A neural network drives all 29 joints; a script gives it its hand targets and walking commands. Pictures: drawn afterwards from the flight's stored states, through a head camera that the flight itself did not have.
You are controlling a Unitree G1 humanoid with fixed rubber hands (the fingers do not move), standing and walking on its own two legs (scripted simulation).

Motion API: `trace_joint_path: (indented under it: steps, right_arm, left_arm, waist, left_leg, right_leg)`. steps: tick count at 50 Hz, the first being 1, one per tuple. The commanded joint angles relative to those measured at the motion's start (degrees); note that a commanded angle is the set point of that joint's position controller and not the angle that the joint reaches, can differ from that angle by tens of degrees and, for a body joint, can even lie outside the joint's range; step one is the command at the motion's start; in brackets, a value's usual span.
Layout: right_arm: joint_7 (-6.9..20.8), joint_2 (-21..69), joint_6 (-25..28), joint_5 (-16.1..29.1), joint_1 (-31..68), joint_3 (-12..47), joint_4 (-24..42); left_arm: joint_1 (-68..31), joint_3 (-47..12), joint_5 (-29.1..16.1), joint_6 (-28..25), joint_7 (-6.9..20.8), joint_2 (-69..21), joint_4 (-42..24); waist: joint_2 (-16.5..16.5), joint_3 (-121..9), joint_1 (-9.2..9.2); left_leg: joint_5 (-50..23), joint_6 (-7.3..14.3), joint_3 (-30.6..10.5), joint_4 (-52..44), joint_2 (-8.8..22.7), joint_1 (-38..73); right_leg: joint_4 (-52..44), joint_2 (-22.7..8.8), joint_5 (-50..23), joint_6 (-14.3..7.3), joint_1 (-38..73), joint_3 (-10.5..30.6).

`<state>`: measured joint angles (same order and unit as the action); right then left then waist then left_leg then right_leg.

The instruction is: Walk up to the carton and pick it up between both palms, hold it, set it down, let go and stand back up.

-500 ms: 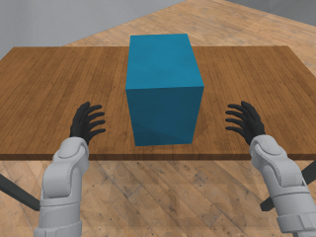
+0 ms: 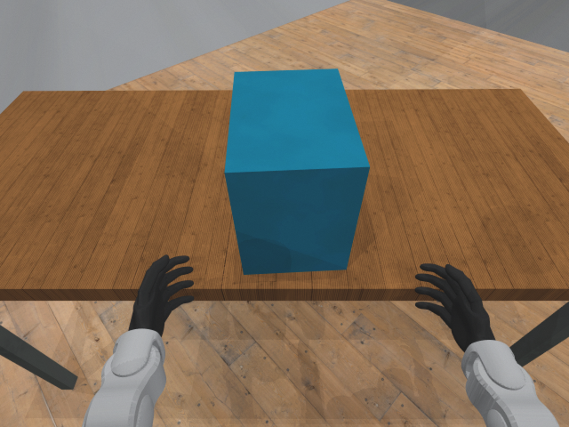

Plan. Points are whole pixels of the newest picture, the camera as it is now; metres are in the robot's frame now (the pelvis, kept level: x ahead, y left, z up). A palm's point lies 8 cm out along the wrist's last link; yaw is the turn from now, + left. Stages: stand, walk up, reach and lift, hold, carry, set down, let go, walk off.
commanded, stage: set down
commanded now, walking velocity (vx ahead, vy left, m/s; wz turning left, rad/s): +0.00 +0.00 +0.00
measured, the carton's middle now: (290, 171) +0.51 +0.03 +0.07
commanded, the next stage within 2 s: let go in 0.20 s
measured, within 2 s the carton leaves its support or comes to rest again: neither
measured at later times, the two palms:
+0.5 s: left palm (144, 415) +0.15 +0.23 -0.09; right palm out of the picture +0.15 -0.22 -0.09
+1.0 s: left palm (137, 412) +0.15 +0.24 -0.08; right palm (456, 418) +0.16 -0.22 -0.09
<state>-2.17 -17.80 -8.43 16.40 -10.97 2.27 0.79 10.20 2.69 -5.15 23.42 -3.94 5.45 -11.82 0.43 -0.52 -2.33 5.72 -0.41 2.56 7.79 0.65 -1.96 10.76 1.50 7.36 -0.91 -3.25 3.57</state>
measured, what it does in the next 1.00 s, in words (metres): stands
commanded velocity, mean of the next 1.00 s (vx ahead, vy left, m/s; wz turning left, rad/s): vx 0.00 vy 0.00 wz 0.00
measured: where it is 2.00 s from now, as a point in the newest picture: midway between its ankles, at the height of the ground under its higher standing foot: outside the picture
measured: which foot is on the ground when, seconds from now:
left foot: down 0.00-1.00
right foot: down 0.00-1.00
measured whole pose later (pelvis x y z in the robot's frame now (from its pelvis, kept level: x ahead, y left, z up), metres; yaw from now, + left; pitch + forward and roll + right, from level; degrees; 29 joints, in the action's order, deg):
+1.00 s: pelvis +0.00 +0.01 -0.01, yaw +2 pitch +2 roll +0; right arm -1.2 -11.2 13.1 0.9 -8.2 0.8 -47.3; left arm 13.5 0.1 2.2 11.0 -0.4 12.4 23.7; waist 1.9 -3.1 -0.3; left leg 13.4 0.1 0.1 23.8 -0.6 -12.4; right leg 24.9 0.7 14.9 -0.4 -12.1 1.8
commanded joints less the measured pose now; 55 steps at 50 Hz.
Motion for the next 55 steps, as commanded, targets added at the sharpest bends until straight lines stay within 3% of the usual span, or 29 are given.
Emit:
trace_joint_path:
  steps: [1, 3, 4, 5, 6, 7, 8, 9, 10, 12, 14, 16, 18, 19, 22, 25, 30, 31, 33, 34, 37, 38, 41, 42, 46, 48, 52, 54, 55]
  right_arm:
    - [-0.28, -5.79, 3.98, -2.65, 3.83, -2.86, 5.48]
    - [0.08, -4.83, 4.23, -1.47, 5.06, -2.69, 9.41]
    - [0.58, -4.38, 4.39, -1.08, 6.77, -2.81, 11.26]
    - [0.55, -4.81, 4.66, -0.88, 4.23, -1.77, 9.68]
    - [0.35, -4.23, 4.2, -1.22, -0.54, -1.19, 3.89]
    - [-0.18, -4.2, 3.24, -2.88, 0.79, -1.27, 0.96]
    - [-0.71, -3.38, 2.76, -3.42, -0.1, -1.45, 1.35]
    - [-1.1, -3.31, 1.85, -4.55, -0.41, -0.83, -2.01]
    - [-1.54, -2.71, 1.38, -5.57, -0.24, -1.52, -5.84]
    - [-1.52, -1.42, 1.13, -7.4, -1.01, -1.37, -10.76]
    - [-0.64, -0.66, 3.22, -6.83, -0.25, -1.32, -7.33]
    - [0.29, -0.61, 5.44, -10.11, -4.86, -1.78, -19.38]
    - [0.38, -1.7, 8.84, -12.17, -3.78, -3.01, -22.65]
    - [0.35, -1.56, 10.95, -13.55, -1.44, -3.26, -25.0]
    - [0.76, -1.49, 19.21, -16.02, 3.11, -4.12, -26.73]
    - [1.85, 0.58, 24.84, -14.27, 3.52, -2.81, -31.15]
    - [1.05, 2.33, 24.85, -14.01, -0.39, -0.92, -43.74]
    - [0.44, 0.39, 24.57, -15.14, -0.71, -1.39, -44.52]
    - [-0.03, 0.94, 24.05, -14.73, 1.57, -0.84, -44.38]
    - [-0.57, 0.44, 23.92, -15.43, 2.85, -1.43, -44.47]
    - [-0.32, 0.5, 23.64, -15.08, 3.48, -2.22, -46.25]
    - [-0.33, -0.34, 23.52, -15.35, 4.64, -1.86, -45.87]
    - [0.29, -0.25, 23.14, -15.34, 6.36, -3.05, -43.6]
    - [0.39, 0.5, 22.89, -15.06, 7.23, -3.33, -43.38]
    - [0.9, 0.72, 22.71, -15.59, 6.55, -3.05, -42.84]
    - [1.11, 0.6, 22.59, -15.37, 4.77, -2.42, -44.1]
    - [0.67, 0.09, 22.48, -15.34, 4.99, -2.17, -45.13]
    - [0.67, -0.42, 23.2, -14.78, 6.36, -2.84, -44.22]
    - [2.49, -4.82, 16.24, -20.82, -4.27, -4.51, -46.08]
  left_arm:
    - [-4.88, 1.15, 1.9, -4.26, -0.39, 4.74, -2.57]
    - [-7.94, 0.12, 0.4, -5.46, -0.92, 4.86, -6.78]
    - [-8.93, 0.08, 0.76, -5.62, -1.48, 5.02, -8.7]
    - [-6.19, -0.35, 1.09, -5.53, -1.62, 3.69, -7.06]
    - [-1.26, -0.38, 2.51, -4.35, -1.07, 2.99, -2.13]
    - [-3.27, -0.91, 1.31, -2.75, -0.15, 3.73, -0.52]
    - [-1.61, -0.55, 1.45, -1.77, 0.5, 3.53, 0.43]
    - [-1.75, 1.07, 2.61, -0.54, 1.13, 4.43, 3.73]
    - [-1.97, 1.45, 3.92, 0.48, 1.74, 5.12, 5.54]
    - [-1.03, 1.22, 5.97, 1.52, 2.36, 5.28, 9.58]
    - [-2.86, 0.94, 5.61, -1.24, 1.67, 6.13, 5.8]
    - [2.89, 0.2, 9.5, -2.46, 2.34, 5.47, 16.58]
    - [2.72, -0.1, 8.91, -4.97, 3.74, 6.01, 19.9]
    - [2.9, 0.51, 9.19, -6.38, 4.24, 7.29, 23.74]
    - [-0.7, 1.76, 8.19, -13.97, 3.64, 9.5, 25.87]
    - [-1.46, 0.56, 6.76, -19.99, 2.91, 10.53, 26.84]
    - [4.18, -0.33, 6.77, -17.93, 4.5, 10.96, 32.81]
    - [4.68, -0.26, 7.01, -16.84, 4.75, 10.62, 34.04]
    - [4.61, 0.05, 7.57, -15.61, 4.87, 10.55, 32.07]
    - [3.88, -0.19, 7.45, -15.1, 5.03, 11.06, 31.87]
    - [2.07, -0.81, 7.17, -14.61, 4.36, 11.33, 29.58]
    - [1.54, -0.85, 7.85, -14.59, 4.13, 10.95, 30.27]
    - [0.37, -0.22, 7.57, -13.81, 3.77, 11.2, 28.89]
    - [-0.79, 0.03, 7.49, -13.55, 3.69, 12.18, 28.52]
    - [-0.57, -1.34, 7.23, -13.53, 3.37, 11.48, 28.83]
    - [0.9, -1.62, 7.59, -13.38, 3.17, 11.34, 30.65]
    - [0.58, -1.39, 6.95, -12.86, 3.37, 11.41, 32.93]
    - [-0.35, -0.92, 8.19, -13.73, 3.06, 11.73, 29.92]
    - [11.85, 0.09, 7.62, -21.26, 2.91, 13.56, 39.15]
  waist:
    - [3.18, -4.0, 0.43]
    - [2.81, -5.28, 0.56]
    - [2.06, -7.19, -0.29]
    - [2.59, -6.74, 0.05]
    - [1.46, -4.3, 0.13]
    - [1.69, -4.54, 1.49]
    - [1.28, -4.52, 1.46]
    - [2.29, -2.31, 1.42]
    - [1.4, -1.47, 2.28]
    - [0.59, 0.8, 1.93]
    - [0.61, -2.0, 0.7]
    - [-0.42, -0.98, 1.72]
    - [-0.34, -4.29, 2.84]
    - [-0.23, -5.34, 1.95]
    - [2.35, -13.93, 1.84]
    - [3.02, -15.55, 2.11]
    - [-0.57, -7.75, 2.17]
    - [-0.32, -7.29, 3.12]
    - [-0.44, -6.72, 2.61]
    - [0.35, -5.35, 3.12]
    - [-1.43, -5.38, 3.33]
    - [-1.96, -4.59, 2.47]
    - [-0.66, -5.08, 2.43]
    - [-0.9, -4.9, 1.41]
    - [-0.05, -4.23, 2.35]
    - [-2.04, -4.42, 2.09]
    - [1.28, -3.38, 2.02]
    - [-0.72, -5.4, 1.87]
    - [-1.66, -3.14, -0.98]
  left_leg:
    - [-9.39, 0.53, -0.91, 2.95, -1.36, 3.86]
    - [-8.09, 0.76, -0.23, 2.79, -1.55, 2.99]
    - [-8.95, 0.94, -0.22, 3.29, -1.54, 3.03]
    - [-9.68, 1.06, -1.1, 3.27, -0.97, 3.65]
    - [-11.61, 0.38, -1.3, 3.91, -1.17, 4.84]
    - [-11.98, 0.14, -1.01, 4.65, -1.59, 4.0]
    - [-12.39, 0.26, -0.95, 4.51, -1.5, 2.86]
    - [-10.98, 0.06, -0.9, 4.62, -1.68, 1.58]
    - [-7.97, -0.5, -0.88, 4.24, -1.87, -0.01]
    - [-4.58, -0.79, -0.93, 4.81, -2.09, -3.32]
    - [-7.32, -0.55, -0.53, 5.36, -2.01, -4.15]
    - [-5.39, -1.21, -1.24, 6.33, -1.99, -4.75]
    - [-6.14, -1.18, -1.18, 8.03, -2.01, -3.77]
    - [-6.47, -0.92, -1.94, 8.94, -2.0, -4.31]
    - [-12.08, -0.52, -2.89, 12.88, -2.3, -3.06]
    - [-12.18, -0.54, -3.34, 15.96, -2.5, -2.9]
    - [-12.14, -1.01, -3.23, 16.46, -2.89, -5.03]
    - [-12.78, -1.55, -3.4, 16.86, -3.15, -5.64]
    - [-13.1, -1.67, -3.42, 16.23, -2.89, -5.41]
    - [-12.43, -1.85, -3.93, 15.96, -2.87, -4.94]
    - [-8.86, -2.01, -3.28, 14.7, -2.27, -5.07]
    - [-8.27, -2.26, -3.24, 15.0, -2.35, -6.02]
    - [-4.01, -1.72, -3.28, 13.28, -1.87, -5.88]
    - [-3.88, -1.62, -2.96, 13.34, -1.73, -6.61]
    - [-1.4, -1.11, -2.86, 12.44, -1.91, -6.51]
    - [-2.3, -1.0, -2.89, 12.45, -2.03, -6.68]
    - [-1.33, -0.5, -3.51, 12.17, -2.34, -6.82]
    - [-1.18, -0.83, -3.38, 12.15, -2.27, -7.13]
    - [-6.68, 3.48, -9.24, 17.55, 5.99, -11.8]
  right_leg:
    - [-0.51, -0.58, -5.53, 1.5, -4.82, 0.2]
    - [-0.71, -1.14, -5.09, 1.27, -4.48, 0.45]
    - [0.02, -1.18, -5.62, 1.35, -5.37, 0.61]
    - [0.44, -1.18, -6.65, 1.12, -4.27, 0.36]
    - [-0.01, -0.69, -8.23, 0.97, -3.38, 0.09]
    - [-0.27, -0.51, -9.35, 1.24, -3.92, 0.28]
    - [0.34, -0.62, -9.92, 1.42, -3.24, 0.37]
    - [0.48, -0.52, -10.86, 1.74, -2.55, 0.46]
    - [1.12, -0.55, -10.47, 2.05, -2.32, 0.0]
    - [2.21, -0.36, -6.92, 2.09, -3.69, 0.01]
    - [3.6, -0.09, -7.43, 1.97, -3.62, 0.0]
    - [4.86, 0.4, -6.83, 1.75, -3.97, -0.45]
    - [6.51, 0.39, -8.17, 1.85, -5.75, -0.83]
    - [7.86, 0.35, -9.59, 2.0, -5.5, -1.02]
    - [11.99, 0.07, -15.49, 2.17, -4.91, -1.12]
    - [14.17, -0.02, -16.12, 2.09, -7.89, -1.26]
    - [12.99, 0.14, -15.59, 1.72, -10.1, -1.14]
    - [12.72, 0.49, -15.31, 1.55, -9.78, -1.1]
    - [12.35, 0.78, -15.25, 1.42, -9.59, -1.25]
    - [11.61, 0.98, -13.62, 1.69, -11.04, -1.27]
    - [10.71, 1.07, -7.26, 0.78, -11.94, -2.01]
    - [10.79, 1.15, -6.22, 0.64, -12.1, -2.33]
    - [10.6, 1.09, -2.71, 0.51, -11.69, -2.58]
    - [10.44, 0.76, -2.33, 0.27, -12.16, -2.55]
    - [10.03, 0.33, -1.32, 0.27, -11.51, -2.6]
    - [9.88, 0.34, -1.63, 0.23, -10.78, -2.14]
    - [9.86, 0.17, -2.8, 0.43, -10.31, -2.44]
    - [10.6, -0.16, -3.1, 0.01, -8.96, -2.05]
    - [11.63, -5.77, 4.85, 0.05, -7.64, 0.64]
